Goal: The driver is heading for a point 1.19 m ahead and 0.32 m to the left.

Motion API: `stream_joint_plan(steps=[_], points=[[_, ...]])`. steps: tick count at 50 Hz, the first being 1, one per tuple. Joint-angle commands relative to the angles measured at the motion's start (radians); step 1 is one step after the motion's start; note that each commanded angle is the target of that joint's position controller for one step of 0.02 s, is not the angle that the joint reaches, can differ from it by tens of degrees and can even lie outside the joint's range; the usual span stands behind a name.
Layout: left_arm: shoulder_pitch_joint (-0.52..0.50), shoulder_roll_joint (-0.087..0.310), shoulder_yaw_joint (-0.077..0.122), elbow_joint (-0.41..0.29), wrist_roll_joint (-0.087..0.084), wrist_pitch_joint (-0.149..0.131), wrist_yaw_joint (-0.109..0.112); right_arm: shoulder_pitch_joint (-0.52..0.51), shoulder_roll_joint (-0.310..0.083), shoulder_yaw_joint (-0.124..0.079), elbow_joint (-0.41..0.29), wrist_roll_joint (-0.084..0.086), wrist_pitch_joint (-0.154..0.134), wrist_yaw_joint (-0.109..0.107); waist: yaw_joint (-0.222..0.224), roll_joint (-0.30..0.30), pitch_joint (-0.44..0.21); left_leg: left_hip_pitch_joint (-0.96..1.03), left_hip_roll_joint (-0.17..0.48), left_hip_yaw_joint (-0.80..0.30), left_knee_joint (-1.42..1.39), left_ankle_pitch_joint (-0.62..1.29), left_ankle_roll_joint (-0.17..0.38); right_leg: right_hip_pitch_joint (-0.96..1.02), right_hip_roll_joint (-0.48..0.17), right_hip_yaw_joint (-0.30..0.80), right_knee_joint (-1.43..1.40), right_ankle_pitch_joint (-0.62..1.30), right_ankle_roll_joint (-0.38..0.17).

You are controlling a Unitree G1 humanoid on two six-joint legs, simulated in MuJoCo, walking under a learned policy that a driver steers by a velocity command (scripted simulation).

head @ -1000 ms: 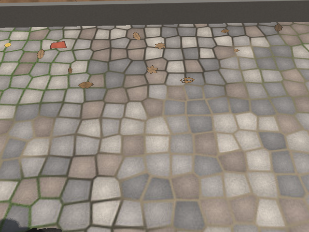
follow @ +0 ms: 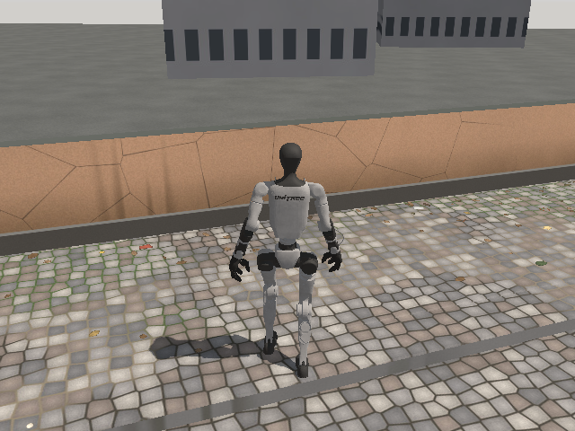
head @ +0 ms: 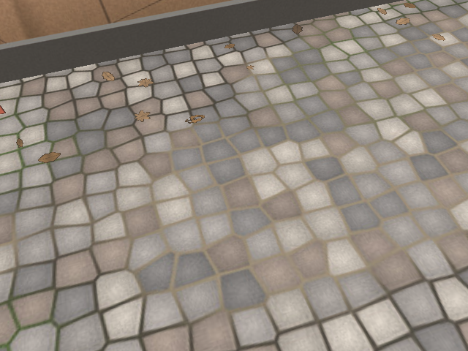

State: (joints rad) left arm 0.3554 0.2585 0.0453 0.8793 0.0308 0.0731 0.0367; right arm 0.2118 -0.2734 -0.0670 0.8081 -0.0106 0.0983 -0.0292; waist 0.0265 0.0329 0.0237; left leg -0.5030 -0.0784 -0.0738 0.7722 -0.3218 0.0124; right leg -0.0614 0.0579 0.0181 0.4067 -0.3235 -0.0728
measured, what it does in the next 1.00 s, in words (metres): walks ahead: left foot, then right foot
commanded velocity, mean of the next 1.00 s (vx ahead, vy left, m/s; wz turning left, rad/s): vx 0.42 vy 0.00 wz -0.01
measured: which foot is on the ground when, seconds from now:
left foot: up 0.00-0.18, down 0.20-1.00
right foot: down 0.00-0.56, up 0.58-0.98, down 1.00-1.00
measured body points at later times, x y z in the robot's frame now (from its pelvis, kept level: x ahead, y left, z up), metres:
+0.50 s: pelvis -0.05 +0.02 +0.00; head -0.04 +0.03 +0.45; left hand +0.03 +0.29 -0.13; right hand +0.00 -0.25 -0.13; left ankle -0.07 +0.13 -0.73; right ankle -0.07 -0.09 -0.74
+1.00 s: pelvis +0.18 -0.01 -0.03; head +0.21 -0.01 +0.42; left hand +0.44 +0.21 -0.10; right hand +0.08 -0.26 -0.16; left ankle -0.07 +0.13 -0.73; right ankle +0.31 -0.11 -0.74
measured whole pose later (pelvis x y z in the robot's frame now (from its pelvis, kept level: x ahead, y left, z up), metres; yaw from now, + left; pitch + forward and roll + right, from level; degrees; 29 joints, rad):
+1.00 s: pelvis +0.18 -0.01 -0.03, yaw +0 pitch +3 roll -1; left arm -0.05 0.26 0.04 0.70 0.03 -0.03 -0.05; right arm 0.53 -0.22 -0.05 1.03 -0.03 -0.10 0.00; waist -0.08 0.01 0.01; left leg 0.25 0.07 0.01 0.19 -0.45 -0.02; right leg -0.56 -0.01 -0.12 0.60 -0.20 -0.12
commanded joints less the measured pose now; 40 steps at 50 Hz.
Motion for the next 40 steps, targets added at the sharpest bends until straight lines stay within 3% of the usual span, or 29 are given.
stream_joint_plan(steps=[1, 2, 4, 6, 7, 8, 10, 11, 12, 13, 14, 15, 17, 18, 19, 20, 22, 24, 25, 26, 27, 28, 29, 30, 31, 32, 33, 35, 40], points=[[-0.281, 0.097, -0.002, -0.119, 0.012, -0.059, 0.015, 0.039, -0.107, -0.035, -0.002, -0.010, -0.020, 0.011, -0.111, -0.149, 0.114, 0.137, -0.029, -0.065, 0.330, -0.005, 0.006, -0.375, -0.211, 0.172, -0.263, -0.003, -0.087], [-0.250, 0.084, -0.007, -0.110, -0.001, -0.068, 0.017, 0.061, -0.100, -0.033, 0.020, -0.019, -0.025, 0.011, -0.094, -0.140, 0.091, 0.114, -0.022, -0.059, 0.317, -0.014, -0.001, -0.284, -0.205, 0.151, -0.225, 0.097, -0.093], [-0.157, 0.066, -0.020, -0.067, -0.018, -0.079, 0.018, 0.032, -0.065, -0.016, 0.026, -0.017, -0.034, 0.008, -0.047, -0.146, 0.069, 0.069, 0.024, -0.025, 0.161, -0.045, -0.023, -0.107, -0.218, 0.153, -0.176, 0.228, -0.108], [-0.065, 0.058, -0.027, -0.023, -0.016, -0.082, 0.022, -0.025, -0.028, 0.008, 0.016, -0.012, -0.036, 0.000, 0.011, -0.167, 0.048, 0.078, 0.073, 0.032, -0.045, -0.095, -0.037, 0.025, -0.238, 0.181, -0.131, 0.335, -0.116], [-0.080, 0.054, -0.030, -0.018, -0.050, -0.082, 0.022, -0.106, -0.025, 0.015, -0.023, 0.032, -0.061, -0.011, 0.030, -0.198, 0.044, 0.094, 0.123, 0.002, -0.172, -0.082, -0.066, 0.046, -0.234, 0.196, -0.104, 0.253, -0.103], [-0.074, 0.072, -0.026, -0.009, -0.057, -0.076, 0.020, -0.100, -0.037, 0.018, -0.018, 0.038, -0.072, -0.013, 0.033, -0.207, 0.044, 0.136, 0.108, 0.026, -0.299, -0.071, -0.071, 0.046, -0.226, 0.213, -0.093, 0.231, -0.093], [-0.025, 0.127, -0.007, 0.013, -0.047, -0.078, 0.009, -0.010, -0.096, 0.008, 0.030, 0.021, -0.078, -0.014, 0.012, -0.128, 0.046, 0.321, 0.109, 0.015, -0.490, 0.223, -0.057, -0.043, -0.200, 0.215, -0.078, 0.329, -0.057], [-0.008, 0.128, -0.006, 0.018, -0.031, -0.095, -0.005, 0.054, -0.135, 0.003, 0.050, 0.015, -0.075, -0.021, 0.007, -0.050, 0.000, 0.432, 0.149, -0.027, -0.419, 0.445, -0.045, -0.097, -0.170, 0.189, -0.069, 0.375, -0.038], [0.012, 0.129, 0.001, 0.018, -0.035, -0.106, -0.017, 0.085, -0.162, 0.000, 0.084, 0.022, -0.072, -0.021, 0.035, 0.053, -0.027, 0.440, 0.132, -0.008, -0.341, 0.453, -0.008, -0.112, -0.115, 0.130, -0.105, 0.402, -0.012], [-0.067, 0.108, -0.006, 0.018, -0.035, -0.107, -0.019, 0.104, -0.083, 0.016, 0.099, 0.018, -0.074, -0.015, -0.024, 0.027, -0.041, 0.408, 0.122, -0.011, -0.368, 0.388, 0.010, -0.067, -0.087, 0.085, -0.078, 0.359, 0.008], [-0.116, 0.091, -0.008, 0.010, -0.038, -0.102, -0.018, 0.097, -0.048, 0.029, 0.110, 0.006, -0.077, -0.013, -0.029, 0.007, -0.032, 0.392, 0.126, -0.019, -0.391, 0.356, 0.014, -0.069, -0.078, 0.066, -0.063, 0.320, 0.016], [-0.133, 0.070, -0.012, 0.012, -0.037, -0.094, -0.013, 0.069, -0.067, 0.026, 0.111, -0.001, -0.081, -0.015, -0.024, 0.014, -0.032, 0.382, 0.124, -0.020, -0.401, 0.335, 0.016, -0.072, -0.077, 0.061, -0.058, 0.289, 0.014], [-0.132, 0.075, -0.011, 0.025, -0.026, -0.077, -0.006, 0.037, -0.085, 0.023, 0.116, 0.003, -0.091, -0.020, -0.019, 0.013, -0.010, 0.360, 0.118, -0.016, -0.413, 0.275, 0.019, -0.092, -0.069, 0.057, -0.068, 0.214, 0.018], [-0.133, 0.130, 0.017, 0.009, 0.013, -0.076, -0.076, 0.083, -0.116, 0.006, 0.114, -0.036, -0.096, 0.041, -0.031, 0.018, 0.066, 0.307, 0.112, -0.031, -0.495, -0.248, 0.047, -0.167, -0.079, 0.100, -0.168, -0.263, -0.035], [-0.110, 0.179, 0.045, 0.017, 0.033, -0.086, -0.100, 0.109, -0.158, -0.014, 0.122, -0.055, -0.107, 0.067, -0.031, -0.016, 0.165, 0.242, 0.141, -0.067, -0.481, -0.448, 0.080, -0.241, -0.126, 0.148, -0.164, -0.442, -0.077], [-0.110, 0.161, 0.050, 0.010, 0.042, -0.108, -0.094, 0.099, -0.146, -0.016, 0.112, -0.063, -0.126, 0.067, -0.022, -0.029, 0.148, 0.213, 0.152, -0.071, -0.444, -0.408, 0.095, -0.221, -0.152, 0.166, -0.139, -0.426, -0.094], [-0.152, 0.070, 0.031, -0.003, 0.035, -0.153, -0.053, 0.087, -0.039, 0.007, 0.111, -0.070, -0.169, 0.036, -0.027, -0.069, 0.032, 0.269, 0.117, 0.031, -0.338, -0.158, 0.063, -0.143, -0.188, 0.182, -0.141, -0.292, -0.103], [-0.276, 0.055, 0.018, -0.048, 0.028, -0.173, -0.036, 0.046, 0.038, 0.033, 0.087, -0.080, -0.198, 0.035, -0.047, -0.123, 0.012, 0.327, 0.061, 0.132, -0.170, 0.028, 0.030, -0.239, -0.275, 0.277, -0.196, -0.271, -0.154], [-0.303, 0.066, 0.015, -0.060, 0.026, -0.174, -0.034, 0.060, 0.020, 0.031, 0.074, -0.071, -0.208, 0.040, -0.061, -0.135, 0.031, 0.354, 0.081, 0.107, -0.138, -0.006, 0.049, -0.319, -0.309, 0.301, -0.204, -0.285, -0.171], [-0.317, 0.073, 0.013, -0.060, 0.018, -0.172, -0.033, 0.097, 0.000, 0.026, 0.078, -0.064, -0.216, 0.047, -0.082, -0.135, 0.051, 0.368, 0.089, 0.106, -0.186, -0.039, 0.067, -0.342, -0.305, 0.282, -0.178, -0.321, -0.167], [-0.301, 0.075, 0.011, -0.050, 0.011, -0.164, -0.034, 0.157, -0.007, 0.022, 0.101, -0.066, -0.230, 0.055, -0.100, -0.093, 0.057, 0.424, 0.083, 0.114, -0.283, -0.054, 0.076, -0.361, -0.269, 0.252, -0.080, -0.363, -0.160], [-0.275, 0.053, 0.007, -0.044, 0.022, -0.159, -0.038, 0.233, -0.003, 0.024, 0.134, -0.079, -0.252, 0.061, -0.109, -0.006, 0.046, 0.509, 0.097, 0.067, -0.337, -0.067, 0.094, -0.422, -0.182, 0.183, 0.134, -0.346, -0.138], [-0.349, 0.123, 0.029, -0.117, -0.060, -0.138, -0.068, 0.328, -0.199, -0.026, 0.120, 0.014, -0.200, 0.054, -0.151, 0.100, 0.027, 0.601, 0.332, -0.430, -0.628, -0.620, 0.213, -0.700, -0.030, -0.032, 0.356, -0.350, -0.029], [-0.444, 0.078, 0.015, -0.165, -0.041, -0.129, -0.075, 0.320, -0.241, -0.041, 0.132, 0.012, -0.176, 0.052, -0.170, 0.169, 0.189, 0.582, 0.507, -0.696, -0.774, -0.692, 0.300, -0.895, -0.070, -0.042, 0.557, -0.157, -0.010], [-0.459, 0.092, 0.020, -0.167, -0.019, -0.129, -0.078, 0.254, -0.153, -0.018, 0.108, -0.001, -0.171, 0.049, -0.132, -0.001, 0.197, 0.536, 0.498, -0.637, -0.736, -0.542, 0.287, -0.914, -0.123, 0.022, 0.642, -0.006, 0.000], [-0.410, 0.085, 0.023, -0.146, -0.016, -0.133, -0.085, 0.221, -0.130, -0.013, 0.093, -0.010, -0.173, 0.045, -0.101, -0.038, 0.128, 0.555, 0.439, -0.507, -0.701, -0.410, 0.244, -0.876, -0.135, 0.033, 0.658, 0.063, 0.007], [-0.364, 0.083, 0.025, -0.134, -0.007, -0.136, -0.093, 0.218, -0.116, -0.011, 0.093, -0.015, -0.181, 0.041, -0.082, -0.021, 0.059, 0.581, 0.398, -0.422, -0.695, -0.335, 0.217, -0.841, -0.146, 0.025, 0.674, 0.086, 0.010], [-0.360, 0.074, 0.026, -0.136, 0.003, -0.131, -0.103, 0.225, -0.068, 0.002, 0.108, -0.006, -0.202, 0.035, -0.074, 0.025, 0.045, 0.548, 0.328, -0.283, -0.724, -0.217, 0.191, -0.798, -0.150, -0.002, 0.674, 0.144, 0.030], [-0.481, 0.060, 0.018, -0.205, 0.001, -0.108, -0.111, 0.280, -0.062, -0.001, 0.129, -0.006, -0.223, 0.028, -0.091, 0.046, 0.111, 0.527, 0.297, -0.131, -0.797, -0.036, 0.196, -0.808, -0.149, -0.057, 0.521, 0.233, 0.064]])
Keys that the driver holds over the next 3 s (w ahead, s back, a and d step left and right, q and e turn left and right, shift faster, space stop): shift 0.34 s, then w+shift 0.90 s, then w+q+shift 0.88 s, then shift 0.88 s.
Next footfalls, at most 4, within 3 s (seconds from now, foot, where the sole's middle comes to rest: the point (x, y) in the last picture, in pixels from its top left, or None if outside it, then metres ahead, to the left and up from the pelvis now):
0.20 left None -0.03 0.14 -0.78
1.00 right None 0.35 -0.12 -0.78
1.50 left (258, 264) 0.81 0.01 -0.78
1.90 right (268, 159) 1.28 -0.04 -0.78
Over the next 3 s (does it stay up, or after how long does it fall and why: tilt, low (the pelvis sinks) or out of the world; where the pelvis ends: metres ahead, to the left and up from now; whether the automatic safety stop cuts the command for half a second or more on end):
stays up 1.54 0.31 -0.01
